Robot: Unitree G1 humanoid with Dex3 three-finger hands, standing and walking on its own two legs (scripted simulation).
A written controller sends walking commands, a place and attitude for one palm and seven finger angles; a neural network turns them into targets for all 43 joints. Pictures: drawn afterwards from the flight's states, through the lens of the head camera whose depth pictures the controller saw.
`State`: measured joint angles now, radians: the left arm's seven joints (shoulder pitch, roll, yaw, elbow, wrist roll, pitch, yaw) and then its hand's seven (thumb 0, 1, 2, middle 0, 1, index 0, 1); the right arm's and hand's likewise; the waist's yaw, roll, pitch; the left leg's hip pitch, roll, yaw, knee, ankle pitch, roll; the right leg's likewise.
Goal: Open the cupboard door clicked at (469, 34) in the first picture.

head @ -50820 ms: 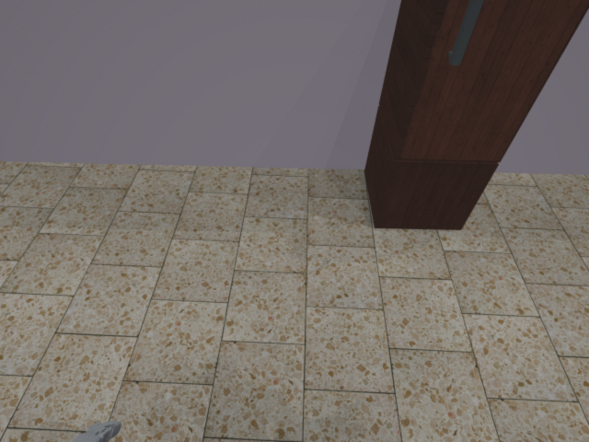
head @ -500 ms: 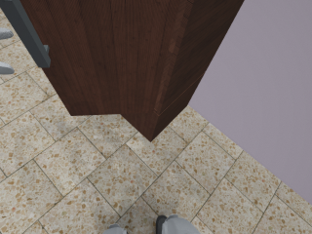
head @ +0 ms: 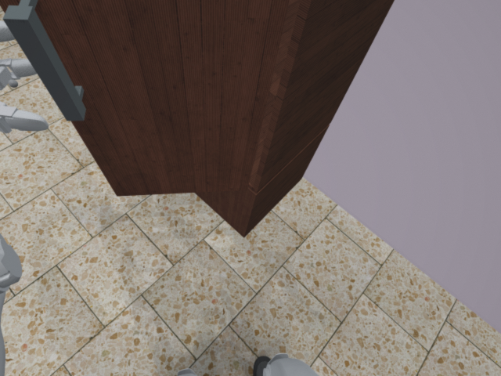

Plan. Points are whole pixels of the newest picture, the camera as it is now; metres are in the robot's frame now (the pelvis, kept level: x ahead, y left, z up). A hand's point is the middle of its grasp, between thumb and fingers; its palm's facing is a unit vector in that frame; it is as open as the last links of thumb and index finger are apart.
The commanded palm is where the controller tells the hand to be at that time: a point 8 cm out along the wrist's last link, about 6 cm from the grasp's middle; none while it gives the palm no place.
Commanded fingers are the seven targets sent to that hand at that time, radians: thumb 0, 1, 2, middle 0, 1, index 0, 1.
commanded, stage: slide the fingers in behind the handle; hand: left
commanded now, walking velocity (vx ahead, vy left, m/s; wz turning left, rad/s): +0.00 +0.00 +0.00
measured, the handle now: (55, 62) +0.54 +0.23 +0.14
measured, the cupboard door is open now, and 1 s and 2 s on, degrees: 48 48 47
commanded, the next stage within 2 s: move the hooked fingers beside the handle in 1.20 s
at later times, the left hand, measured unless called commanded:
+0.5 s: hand (17, 88) +0.50 +0.27 +0.13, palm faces +0.06 -1.00 +0.01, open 14.4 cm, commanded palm +0.48 +0.29 +0.13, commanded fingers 0.00 -0.50 0.30 -0.30 -1.20 -0.30 -1.20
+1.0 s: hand (26, 91) +0.49 +0.26 +0.14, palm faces +0.12 -0.99 +0.00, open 15.0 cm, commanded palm +0.48 +0.25 +0.13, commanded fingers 0.00 -0.50 0.30 -0.30 -1.20 -0.30 -1.20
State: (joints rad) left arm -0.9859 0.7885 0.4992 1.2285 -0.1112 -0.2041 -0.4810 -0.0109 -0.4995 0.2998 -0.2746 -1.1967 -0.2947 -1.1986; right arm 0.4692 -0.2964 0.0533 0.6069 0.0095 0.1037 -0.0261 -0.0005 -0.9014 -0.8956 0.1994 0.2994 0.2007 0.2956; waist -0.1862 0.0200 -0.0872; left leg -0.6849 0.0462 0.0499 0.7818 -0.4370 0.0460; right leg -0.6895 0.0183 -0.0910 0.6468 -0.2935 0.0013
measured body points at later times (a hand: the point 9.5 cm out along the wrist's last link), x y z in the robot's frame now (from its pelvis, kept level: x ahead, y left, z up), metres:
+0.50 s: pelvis +0.00 +0.00 +0.00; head +0.11 +0.03 +0.44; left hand +0.49 +0.33 +0.14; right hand +0.01 -0.28 -0.10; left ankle -0.05 +0.08 -0.71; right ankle +0.00 -0.13 -0.71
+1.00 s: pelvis +0.00 -0.01 +0.00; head +0.11 +0.03 +0.43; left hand +0.48 +0.31 +0.14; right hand +0.02 -0.27 -0.11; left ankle -0.05 +0.08 -0.71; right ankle +0.00 -0.14 -0.71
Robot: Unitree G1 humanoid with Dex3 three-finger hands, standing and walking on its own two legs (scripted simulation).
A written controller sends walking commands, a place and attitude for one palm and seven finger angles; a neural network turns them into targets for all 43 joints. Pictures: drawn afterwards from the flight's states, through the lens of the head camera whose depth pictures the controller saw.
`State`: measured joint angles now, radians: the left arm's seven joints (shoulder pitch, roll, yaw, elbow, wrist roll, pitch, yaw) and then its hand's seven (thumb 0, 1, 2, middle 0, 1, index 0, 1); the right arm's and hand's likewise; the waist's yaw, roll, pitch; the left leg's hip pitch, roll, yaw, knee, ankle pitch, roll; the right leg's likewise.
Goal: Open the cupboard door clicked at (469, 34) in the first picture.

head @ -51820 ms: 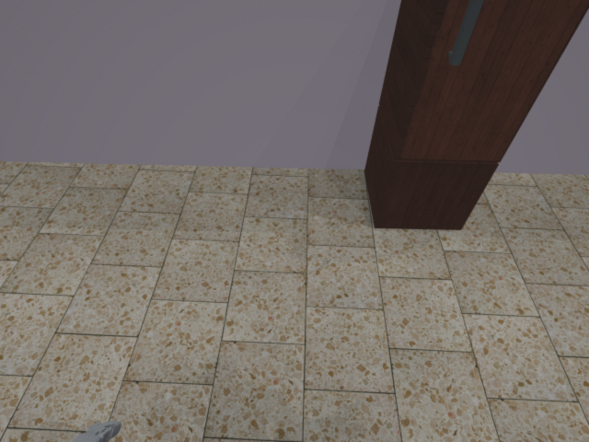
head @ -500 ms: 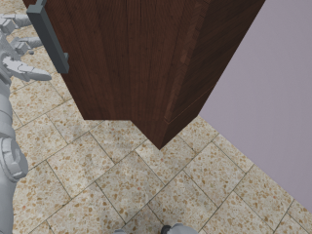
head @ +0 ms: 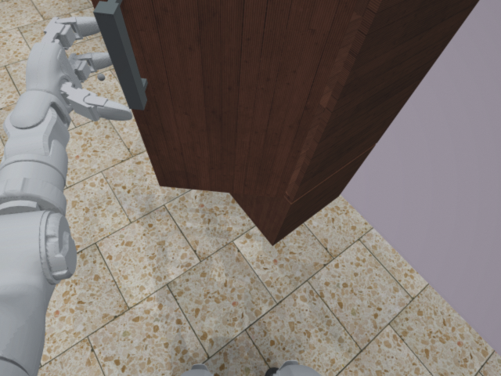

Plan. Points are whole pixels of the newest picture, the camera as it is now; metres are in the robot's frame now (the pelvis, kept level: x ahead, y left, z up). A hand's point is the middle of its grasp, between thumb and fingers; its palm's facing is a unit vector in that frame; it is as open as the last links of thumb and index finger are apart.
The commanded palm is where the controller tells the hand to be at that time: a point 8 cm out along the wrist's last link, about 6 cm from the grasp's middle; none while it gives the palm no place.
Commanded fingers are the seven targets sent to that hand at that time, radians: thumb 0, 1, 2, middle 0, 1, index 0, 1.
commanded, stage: slide the fingers in behind the handle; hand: left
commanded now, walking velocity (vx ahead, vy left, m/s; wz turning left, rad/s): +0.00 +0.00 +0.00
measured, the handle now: (128, 54) +0.57 +0.17 +0.14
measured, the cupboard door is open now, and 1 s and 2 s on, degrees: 48 47 47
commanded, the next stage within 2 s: move the hooked fingers beside the handle in 0.20 s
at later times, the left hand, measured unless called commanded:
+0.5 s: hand (107, 79) +0.51 +0.19 +0.14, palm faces +0.01 -1.00 +0.00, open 15.5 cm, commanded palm +0.51 +0.20 +0.14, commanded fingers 0.00 -0.50 0.30 -0.30 -1.20 -0.30 -1.20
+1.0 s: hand (101, 75) +0.52 +0.20 +0.14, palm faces -0.06 -1.00 +0.02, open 15.2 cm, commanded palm +0.51 +0.22 +0.14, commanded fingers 0.00 -0.50 0.30 -0.30 -1.20 -0.30 -1.20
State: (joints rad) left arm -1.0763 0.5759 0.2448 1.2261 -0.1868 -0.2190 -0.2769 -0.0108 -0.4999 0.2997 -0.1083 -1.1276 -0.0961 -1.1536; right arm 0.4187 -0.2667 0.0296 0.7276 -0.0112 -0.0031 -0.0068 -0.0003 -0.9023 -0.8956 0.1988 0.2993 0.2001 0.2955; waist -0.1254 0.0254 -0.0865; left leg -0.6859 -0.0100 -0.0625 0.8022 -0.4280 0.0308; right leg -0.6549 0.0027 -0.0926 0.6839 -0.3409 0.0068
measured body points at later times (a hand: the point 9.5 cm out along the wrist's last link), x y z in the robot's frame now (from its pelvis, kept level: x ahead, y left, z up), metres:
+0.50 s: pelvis -0.01 -0.02 +0.00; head +0.11 +0.00 +0.43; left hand +0.51 +0.25 +0.14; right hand +0.00 -0.29 -0.12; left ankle -0.04 +0.09 -0.71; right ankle -0.02 -0.13 -0.71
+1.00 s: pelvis -0.01 -0.01 +0.00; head +0.11 +0.01 +0.43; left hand +0.52 +0.26 +0.14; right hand -0.05 -0.28 -0.11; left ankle -0.04 +0.09 -0.71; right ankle -0.02 -0.13 -0.71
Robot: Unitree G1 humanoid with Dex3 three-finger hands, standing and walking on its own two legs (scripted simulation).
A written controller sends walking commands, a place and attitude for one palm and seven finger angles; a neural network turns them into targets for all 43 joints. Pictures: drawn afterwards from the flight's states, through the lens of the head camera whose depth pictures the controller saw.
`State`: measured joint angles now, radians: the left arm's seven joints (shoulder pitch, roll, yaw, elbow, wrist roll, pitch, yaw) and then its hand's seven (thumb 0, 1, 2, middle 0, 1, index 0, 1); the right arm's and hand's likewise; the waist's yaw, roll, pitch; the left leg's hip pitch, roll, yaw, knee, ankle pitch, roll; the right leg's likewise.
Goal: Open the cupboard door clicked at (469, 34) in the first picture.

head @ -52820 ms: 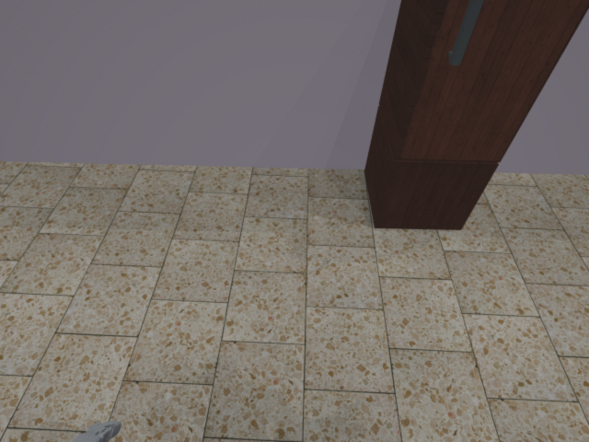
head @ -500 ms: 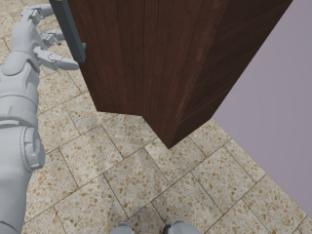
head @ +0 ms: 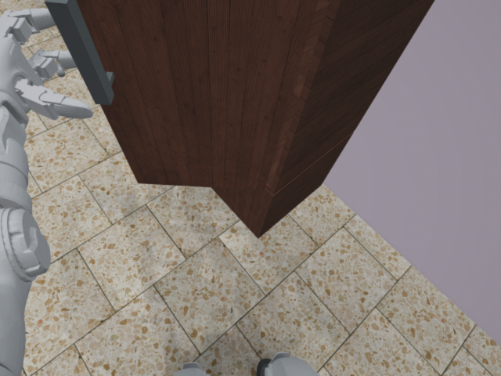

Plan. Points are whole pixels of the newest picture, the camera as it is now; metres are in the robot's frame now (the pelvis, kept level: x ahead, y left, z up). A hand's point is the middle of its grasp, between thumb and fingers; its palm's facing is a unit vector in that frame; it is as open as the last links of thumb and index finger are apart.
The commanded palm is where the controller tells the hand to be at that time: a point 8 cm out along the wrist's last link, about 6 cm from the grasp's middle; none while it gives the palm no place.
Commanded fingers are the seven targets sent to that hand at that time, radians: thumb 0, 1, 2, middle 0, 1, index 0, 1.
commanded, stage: move the hooked fingers beside the handle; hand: left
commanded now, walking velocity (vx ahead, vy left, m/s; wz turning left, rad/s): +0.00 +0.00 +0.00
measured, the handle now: (89, 46) +0.57 +0.20 +0.14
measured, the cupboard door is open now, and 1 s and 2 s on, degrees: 47 47 47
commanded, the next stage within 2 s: slide the fingers in behind the handle in 1.72 s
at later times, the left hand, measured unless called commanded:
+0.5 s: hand (56, 77) +0.51 +0.23 +0.14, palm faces -0.04 -1.00 -0.01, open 14.0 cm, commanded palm +0.50 +0.29 +0.14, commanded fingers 0.00 -0.50 0.30 -0.30 -1.20 -0.30 -1.20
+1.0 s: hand (38, 68) +0.52 +0.26 +0.15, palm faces -0.06 -1.00 +0.01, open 14.0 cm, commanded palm +0.51 +0.30 +0.14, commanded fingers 0.00 -0.50 0.30 -0.30 -1.20 -0.30 -1.20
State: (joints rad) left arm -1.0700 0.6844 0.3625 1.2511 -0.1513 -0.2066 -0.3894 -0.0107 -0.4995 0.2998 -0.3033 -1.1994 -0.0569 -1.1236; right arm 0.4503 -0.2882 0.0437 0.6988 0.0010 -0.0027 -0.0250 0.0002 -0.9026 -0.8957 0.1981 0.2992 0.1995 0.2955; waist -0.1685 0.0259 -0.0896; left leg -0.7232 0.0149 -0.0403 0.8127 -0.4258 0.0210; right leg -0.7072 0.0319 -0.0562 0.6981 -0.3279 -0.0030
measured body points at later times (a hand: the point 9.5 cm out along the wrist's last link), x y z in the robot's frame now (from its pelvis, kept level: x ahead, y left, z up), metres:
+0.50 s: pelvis -0.01 +0.00 +0.00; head +0.11 +0.02 +0.44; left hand +0.51 +0.29 +0.14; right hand -0.01 -0.27 -0.11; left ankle -0.03 +0.10 -0.71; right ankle -0.01 -0.12 -0.71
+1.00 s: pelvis -0.01 +0.00 +0.00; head +0.12 +0.02 +0.43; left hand +0.52 +0.31 +0.15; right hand -0.06 -0.27 -0.10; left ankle -0.03 +0.10 -0.71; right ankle -0.01 -0.12 -0.71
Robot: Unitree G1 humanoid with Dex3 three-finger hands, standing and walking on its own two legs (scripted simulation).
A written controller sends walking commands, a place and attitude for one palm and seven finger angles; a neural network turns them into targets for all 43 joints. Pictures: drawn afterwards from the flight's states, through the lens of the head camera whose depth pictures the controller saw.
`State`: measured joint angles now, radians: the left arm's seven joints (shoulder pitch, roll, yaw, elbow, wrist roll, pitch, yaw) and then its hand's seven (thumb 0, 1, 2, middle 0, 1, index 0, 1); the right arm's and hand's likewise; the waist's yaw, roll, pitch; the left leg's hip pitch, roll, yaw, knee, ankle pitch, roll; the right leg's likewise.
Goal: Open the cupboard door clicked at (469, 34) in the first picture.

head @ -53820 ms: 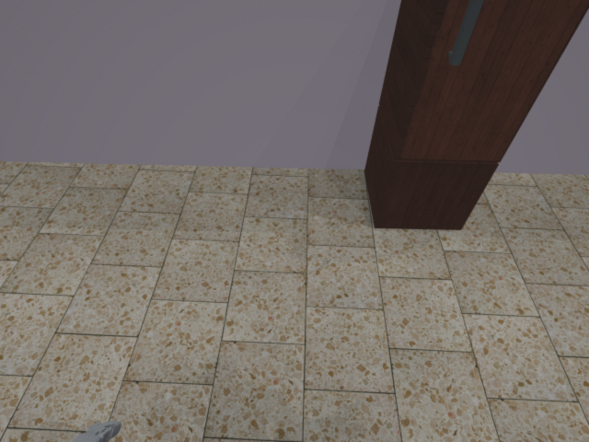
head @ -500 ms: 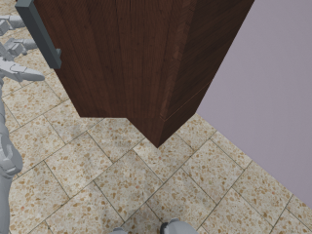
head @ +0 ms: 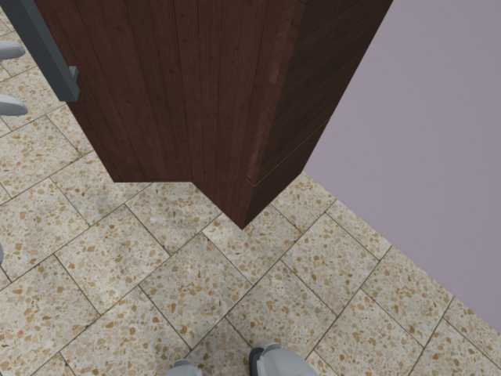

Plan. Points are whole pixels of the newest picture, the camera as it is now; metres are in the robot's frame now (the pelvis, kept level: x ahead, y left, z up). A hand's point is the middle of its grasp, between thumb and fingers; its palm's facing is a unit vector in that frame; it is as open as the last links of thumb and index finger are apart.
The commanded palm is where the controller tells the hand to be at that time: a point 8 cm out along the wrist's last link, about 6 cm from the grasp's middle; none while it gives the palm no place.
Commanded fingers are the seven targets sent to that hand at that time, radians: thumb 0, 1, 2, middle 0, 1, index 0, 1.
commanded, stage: move the hooked fingers beside the handle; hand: left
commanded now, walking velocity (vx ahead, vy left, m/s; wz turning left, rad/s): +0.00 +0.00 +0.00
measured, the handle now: (47, 39) +0.57 +0.22 +0.14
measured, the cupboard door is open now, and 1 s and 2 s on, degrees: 47 47 47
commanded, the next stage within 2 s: slide the fingers in behind the handle in 0.72 s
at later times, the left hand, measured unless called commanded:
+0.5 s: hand (2, 69) +0.52 +0.26 +0.14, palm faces -0.03 -1.00 +0.02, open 14.0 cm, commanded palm +0.50 +0.31 +0.14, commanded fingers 0.00 -0.50 0.30 -0.30 -1.20 -0.30 -1.20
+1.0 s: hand (12, 71) +0.51 +0.25 +0.15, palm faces -0.04 -1.00 -0.01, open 14.0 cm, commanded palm +0.50 +0.30 +0.14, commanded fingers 0.00 -0.50 0.30 -0.30 -1.20 -0.30 -1.20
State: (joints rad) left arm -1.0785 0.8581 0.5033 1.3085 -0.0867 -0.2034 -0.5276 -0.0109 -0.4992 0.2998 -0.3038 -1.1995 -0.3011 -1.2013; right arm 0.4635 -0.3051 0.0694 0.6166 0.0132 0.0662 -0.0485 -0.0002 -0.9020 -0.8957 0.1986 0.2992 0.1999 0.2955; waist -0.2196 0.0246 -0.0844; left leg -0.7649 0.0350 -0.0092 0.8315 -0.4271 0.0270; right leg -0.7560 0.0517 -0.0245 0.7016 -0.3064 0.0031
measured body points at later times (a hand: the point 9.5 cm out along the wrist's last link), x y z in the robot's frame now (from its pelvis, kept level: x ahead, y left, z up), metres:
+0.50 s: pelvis +0.01 +0.00 +0.00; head +0.13 +0.03 +0.43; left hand +0.51 +0.32 +0.15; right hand +0.00 -0.27 -0.10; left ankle -0.03 +0.09 -0.70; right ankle +0.01 -0.13 -0.70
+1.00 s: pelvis -0.01 -0.01 +0.00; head +0.12 +0.01 +0.43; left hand +0.51 +0.31 +0.15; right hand -0.02 -0.29 -0.10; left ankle -0.03 +0.09 -0.70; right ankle +0.01 -0.13 -0.70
